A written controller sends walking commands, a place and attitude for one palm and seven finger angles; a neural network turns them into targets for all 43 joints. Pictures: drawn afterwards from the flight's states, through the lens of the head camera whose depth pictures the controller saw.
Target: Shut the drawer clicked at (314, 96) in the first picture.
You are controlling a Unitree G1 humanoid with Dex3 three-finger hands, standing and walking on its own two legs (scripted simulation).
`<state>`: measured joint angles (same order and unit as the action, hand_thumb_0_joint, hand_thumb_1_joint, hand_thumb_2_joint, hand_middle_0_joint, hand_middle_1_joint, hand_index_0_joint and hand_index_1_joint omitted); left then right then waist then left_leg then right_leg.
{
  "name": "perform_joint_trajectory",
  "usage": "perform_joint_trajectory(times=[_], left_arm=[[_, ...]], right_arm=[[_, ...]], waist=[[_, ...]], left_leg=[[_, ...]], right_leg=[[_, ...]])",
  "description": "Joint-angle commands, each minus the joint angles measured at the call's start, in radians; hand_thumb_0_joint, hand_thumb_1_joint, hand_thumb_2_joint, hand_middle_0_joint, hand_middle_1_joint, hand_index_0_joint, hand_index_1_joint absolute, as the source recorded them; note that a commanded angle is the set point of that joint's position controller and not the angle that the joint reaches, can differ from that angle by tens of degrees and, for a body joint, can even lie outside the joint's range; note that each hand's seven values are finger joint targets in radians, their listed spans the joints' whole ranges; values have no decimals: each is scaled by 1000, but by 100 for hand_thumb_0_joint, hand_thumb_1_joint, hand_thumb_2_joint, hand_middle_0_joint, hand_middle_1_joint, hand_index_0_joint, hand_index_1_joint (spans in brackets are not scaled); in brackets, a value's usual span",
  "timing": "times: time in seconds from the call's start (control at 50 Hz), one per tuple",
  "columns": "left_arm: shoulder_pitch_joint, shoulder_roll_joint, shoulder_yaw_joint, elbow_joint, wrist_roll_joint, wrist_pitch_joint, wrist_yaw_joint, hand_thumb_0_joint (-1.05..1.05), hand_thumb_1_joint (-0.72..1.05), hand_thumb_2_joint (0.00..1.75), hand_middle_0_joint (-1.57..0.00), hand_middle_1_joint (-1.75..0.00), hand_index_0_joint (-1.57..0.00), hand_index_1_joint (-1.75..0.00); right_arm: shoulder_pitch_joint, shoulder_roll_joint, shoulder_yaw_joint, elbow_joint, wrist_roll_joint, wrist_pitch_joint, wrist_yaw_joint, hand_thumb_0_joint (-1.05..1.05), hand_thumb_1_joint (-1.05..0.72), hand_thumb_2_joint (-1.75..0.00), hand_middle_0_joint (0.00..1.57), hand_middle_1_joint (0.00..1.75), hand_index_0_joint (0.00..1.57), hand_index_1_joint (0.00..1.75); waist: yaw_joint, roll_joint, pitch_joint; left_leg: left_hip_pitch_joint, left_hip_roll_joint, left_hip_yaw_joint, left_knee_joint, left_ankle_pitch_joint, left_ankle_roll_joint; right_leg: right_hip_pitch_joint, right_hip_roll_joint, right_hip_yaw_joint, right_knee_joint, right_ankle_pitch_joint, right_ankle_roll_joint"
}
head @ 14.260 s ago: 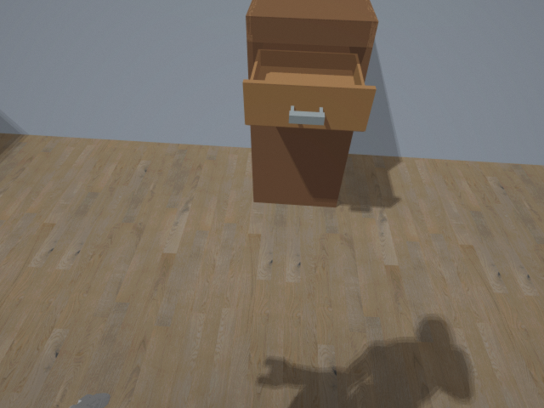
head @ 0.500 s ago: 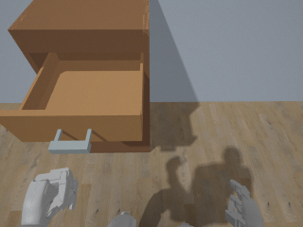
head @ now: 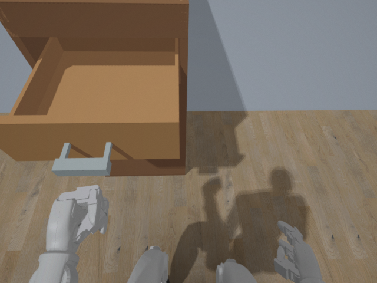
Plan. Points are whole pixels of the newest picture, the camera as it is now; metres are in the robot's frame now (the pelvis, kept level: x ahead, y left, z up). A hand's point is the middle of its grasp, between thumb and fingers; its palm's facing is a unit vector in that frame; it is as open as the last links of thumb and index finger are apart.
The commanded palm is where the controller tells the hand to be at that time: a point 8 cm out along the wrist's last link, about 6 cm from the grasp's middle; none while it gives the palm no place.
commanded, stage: bring the fist close to the handle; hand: left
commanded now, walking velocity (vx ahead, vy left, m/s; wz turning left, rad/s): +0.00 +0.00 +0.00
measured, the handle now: (85, 157) +0.34 +0.24 +0.06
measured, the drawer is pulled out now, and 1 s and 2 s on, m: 0.26 0.25 0.11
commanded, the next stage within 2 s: push the drawer shut in 0.28 s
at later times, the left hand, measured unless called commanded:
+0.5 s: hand (102, 214) +0.24 +0.17 +0.06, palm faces +0.09 -0.99 -0.06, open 3.3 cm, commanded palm +0.22 +0.23 +0.06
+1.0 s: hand (104, 190) +0.28 +0.18 +0.05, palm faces +0.08 -1.00 -0.06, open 3.0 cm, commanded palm +0.28 +0.24 +0.06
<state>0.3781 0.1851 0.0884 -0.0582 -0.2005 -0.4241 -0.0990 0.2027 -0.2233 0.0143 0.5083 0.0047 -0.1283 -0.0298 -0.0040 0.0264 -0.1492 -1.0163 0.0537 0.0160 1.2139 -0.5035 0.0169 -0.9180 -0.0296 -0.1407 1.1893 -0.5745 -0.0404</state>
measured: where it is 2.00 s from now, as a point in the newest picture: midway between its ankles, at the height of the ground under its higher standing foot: outside the picture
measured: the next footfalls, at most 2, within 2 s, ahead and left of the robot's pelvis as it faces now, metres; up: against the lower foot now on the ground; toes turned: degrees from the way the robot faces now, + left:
none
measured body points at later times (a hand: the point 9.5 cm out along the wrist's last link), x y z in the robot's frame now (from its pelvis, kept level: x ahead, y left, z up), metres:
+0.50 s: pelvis +0.01 -0.01 +0.00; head +0.09 +0.00 +0.45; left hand +0.22 +0.22 +0.06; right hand +0.20 -0.24 -0.08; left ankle +0.04 +0.11 -0.64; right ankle +0.00 -0.10 -0.64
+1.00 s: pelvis +0.00 -0.01 +0.01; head +0.08 +0.00 +0.45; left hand +0.27 +0.23 +0.06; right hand +0.17 -0.26 -0.09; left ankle +0.04 +0.11 -0.64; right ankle +0.00 -0.10 -0.64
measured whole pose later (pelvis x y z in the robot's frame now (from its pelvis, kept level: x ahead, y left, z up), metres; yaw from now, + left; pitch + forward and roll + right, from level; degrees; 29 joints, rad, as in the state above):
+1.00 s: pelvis +0.00 -0.01 +0.01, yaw +0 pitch +17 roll -2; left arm 0.16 0.23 0.16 0.15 -0.23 -0.43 -0.14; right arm 0.22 -0.26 0.01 0.57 0.01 -0.10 -0.04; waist -0.01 0.03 -0.15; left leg -0.99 0.06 0.00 1.18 -0.49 0.00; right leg -0.90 -0.02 -0.15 1.16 -0.57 -0.05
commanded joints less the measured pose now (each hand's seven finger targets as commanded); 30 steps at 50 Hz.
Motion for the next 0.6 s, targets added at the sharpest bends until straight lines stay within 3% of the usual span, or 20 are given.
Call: perform_joint_trajectory(times=[0.0,0.06,0.08,0.12,0.14,0.22,0.26,0.32,0.36,0.42,0.44,0.52,0.54,0.58], left_arm=[[1,108,67,-262,-22,-46,10,0,90,90,-140,-160,-140,-160],[42,98,71,-203,-14,-13,22,0,90,90,-140,-160,-140,-160],[26,68,34,-206,-13,-10,19,0,90,90,-140,-160,-140,-160],[22,83,50,-178,-7,-7,26,0,90,90,-140,-160,-140,-160],[6,72,34,-184,-9,-14,25,0,90,90,-140,-160,-140,-160],[10,115,71,-222,-7,-52,30,0,90,90,-140,-160,-140,-160],[41,110,74,-244,-11,-72,30,0,90,90,-140,-160,-140,-160],[42,116,80,-236,-12,-79,29,0,90,90,-140,-160,-140,-160],[80,90,62,-238,-11,-82,21,0,90,90,-140,-160,-140,-160],[13,104,60,-207,-12,-68,12,0,90,90,-140,-160,-140,-160],[-27,106,66,-194,-14,-68,8,0,90,90,-140,-160,-140,-160],[-111,131,84,-184,-22,-71,-7,0,90,90,-140,-160,-140,-160],[-109,139,102,-180,-27,-72,-9,0,90,90,-140,-160,-140,-160],[-140,154,122,-166,-37,-64,-14,0,90,90,-140,-160,-140,-160]], right_arm=[[-18,-133,-62,-162,10,-40,-15,0,-90,-90,20,30,20,30],[-20,-130,-64,-160,13,-26,-16,0,-90,-90,20,30,20,30],[-22,-133,-58,-166,12,-25,-14,0,-90,-90,20,30,20,30],[-20,-136,-61,-162,11,-22,-18,0,-90,-90,20,30,20,30],[-19,-136,-58,-164,10,-23,-16,0,-90,-90,20,30,20,30],[-11,-137,-63,-161,6,-27,-16,0,-90,-90,20,30,20,30],[-11,-128,-66,-164,5,-29,-14,0,-90,-90,20,30,20,30],[-11,-129,-66,-159,4,-24,-12,0,-90,-90,20,30,20,30],[-16,-124,-69,-160,6,-22,-9,0,-90,-90,20,30,20,30],[-11,-135,-65,-150,4,-19,-12,0,-90,-90,20,30,20,30],[-9,-138,-65,-144,5,-19,-14,0,-90,-90,20,30,20,30],[-1,-144,-62,-136,4,-23,-21,0,-90,-90,20,30,20,30],[-2,-145,-64,-134,5,-25,-23,0,-90,-90,20,30,20,30],[2,-144,-62,-130,6,-25,-24,0,-90,-90,20,30,20,30]], waist=[[-3,36,-286],[-9,1,-224],[-20,15,-206],[-24,-27,-185],[-28,-18,-175],[-16,4,-217],[-7,10,-247],[-12,14,-233],[-8,37,-233],[-35,23,-197],[-43,-8,-194],[-46,1,-227],[-33,11,-255],[-31,6,-273]], left_leg=[[270,-36,-55,-207,221,11],[244,-34,-55,-213,199,9],[244,-36,-57,-214,185,10],[224,-34,-60,-211,171,13],[219,-36,-60,-209,160,11],[234,-36,-56,-199,202,11],[251,-36,-50,-195,231,11],[238,-37,-50,-188,244,12],[251,-37,-48,-190,255,9],[220,-36,-53,-176,221,13],[210,-37,-53,-168,208,13],[213,-35,-55,-155,213,16],[222,-36,-50,-153,226,16],[218,-37,-45,-151,236,16]], right_leg=[[161,39,85,-214,241,19],[148,42,77,-226,223,22],[130,41,76,-229,210,23],[125,44,76,-233,193,23],[120,40,78,-234,182,23],[140,41,82,-220,223,18],[155,40,86,-212,259,18],[156,42,86,-209,278,18],[151,41,82,-203,292,17],[123,43,88,-212,261,20],[119,41,92,-214,252,24],[120,42,100,-211,252,22],[135,40,105,-208,267,23],[163,38,116,-215,284,26]])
